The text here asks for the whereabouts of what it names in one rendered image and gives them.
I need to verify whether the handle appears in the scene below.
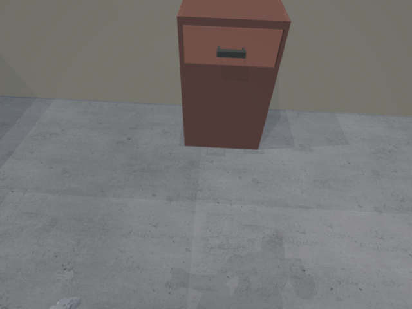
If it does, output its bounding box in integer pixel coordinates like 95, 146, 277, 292
217, 46, 246, 59

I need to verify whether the cabinet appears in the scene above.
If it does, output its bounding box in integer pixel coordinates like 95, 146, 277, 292
177, 0, 291, 150

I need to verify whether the drawer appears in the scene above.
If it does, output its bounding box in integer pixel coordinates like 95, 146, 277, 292
183, 25, 283, 67

